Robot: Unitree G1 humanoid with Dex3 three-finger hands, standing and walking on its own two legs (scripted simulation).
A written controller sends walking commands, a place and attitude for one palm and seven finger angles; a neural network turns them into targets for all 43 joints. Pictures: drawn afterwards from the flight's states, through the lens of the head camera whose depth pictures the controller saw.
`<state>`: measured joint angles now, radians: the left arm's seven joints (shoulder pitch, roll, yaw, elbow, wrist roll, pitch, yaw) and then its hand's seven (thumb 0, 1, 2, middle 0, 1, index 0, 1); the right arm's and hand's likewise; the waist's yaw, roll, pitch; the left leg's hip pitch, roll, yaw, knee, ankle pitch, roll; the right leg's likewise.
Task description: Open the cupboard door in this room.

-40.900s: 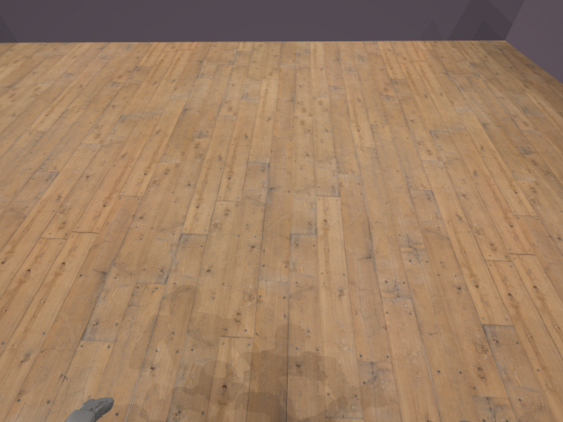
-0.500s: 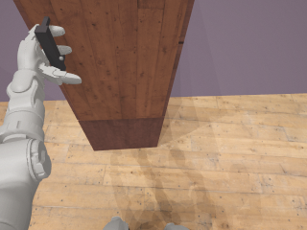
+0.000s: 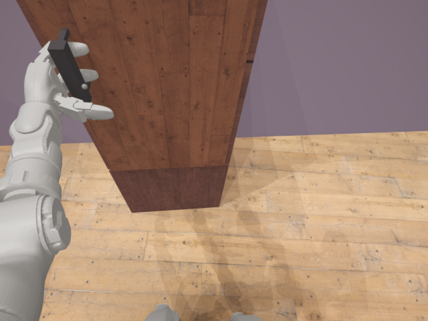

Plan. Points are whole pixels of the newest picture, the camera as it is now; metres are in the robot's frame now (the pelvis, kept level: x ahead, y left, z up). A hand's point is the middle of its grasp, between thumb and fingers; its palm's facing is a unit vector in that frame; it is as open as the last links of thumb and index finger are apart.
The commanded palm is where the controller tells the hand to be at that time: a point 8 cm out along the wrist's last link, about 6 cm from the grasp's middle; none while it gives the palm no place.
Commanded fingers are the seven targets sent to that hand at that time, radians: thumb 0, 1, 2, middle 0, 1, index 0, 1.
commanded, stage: close the thumb around the handle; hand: left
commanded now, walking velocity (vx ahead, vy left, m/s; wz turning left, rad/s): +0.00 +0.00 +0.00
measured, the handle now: (74, 68) +0.56 +0.22 +0.13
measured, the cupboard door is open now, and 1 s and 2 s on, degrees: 0 4 22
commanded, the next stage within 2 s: pull the door open along its arc in 0.60 s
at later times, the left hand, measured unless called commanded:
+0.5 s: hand (85, 84) +0.52 +0.19 +0.12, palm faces +0.02 -1.00 +0.02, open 5.9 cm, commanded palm +0.50 +0.24 +0.12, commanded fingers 0.00 0.90 0.90 -0.40 -1.35 -0.40 -1.35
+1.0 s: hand (86, 94) +0.50 +0.19 +0.12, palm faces +0.00 -1.00 +0.01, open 5.6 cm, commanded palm +0.45 +0.24 +0.12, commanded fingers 0.00 0.90 0.90 -0.40 -1.35 -0.40 -1.35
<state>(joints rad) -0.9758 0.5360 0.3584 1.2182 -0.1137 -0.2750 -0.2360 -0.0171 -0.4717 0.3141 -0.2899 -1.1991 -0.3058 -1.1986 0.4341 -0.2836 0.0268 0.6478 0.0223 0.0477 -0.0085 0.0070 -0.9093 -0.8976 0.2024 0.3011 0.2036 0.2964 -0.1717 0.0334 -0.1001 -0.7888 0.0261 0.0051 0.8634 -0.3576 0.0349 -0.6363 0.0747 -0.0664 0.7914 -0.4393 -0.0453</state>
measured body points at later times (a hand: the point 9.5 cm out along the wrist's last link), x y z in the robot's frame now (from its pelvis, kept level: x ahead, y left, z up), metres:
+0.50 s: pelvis +0.00 +0.00 +0.00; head +0.10 +0.02 +0.44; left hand +0.51 +0.25 +0.13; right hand -0.02 -0.27 -0.11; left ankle +0.03 +0.09 -0.70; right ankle -0.04 -0.10 -0.70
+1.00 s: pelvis +0.01 +0.00 +0.01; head +0.08 +0.01 +0.45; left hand +0.49 +0.24 +0.13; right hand +0.01 -0.26 -0.11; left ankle +0.03 +0.09 -0.70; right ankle -0.04 -0.10 -0.70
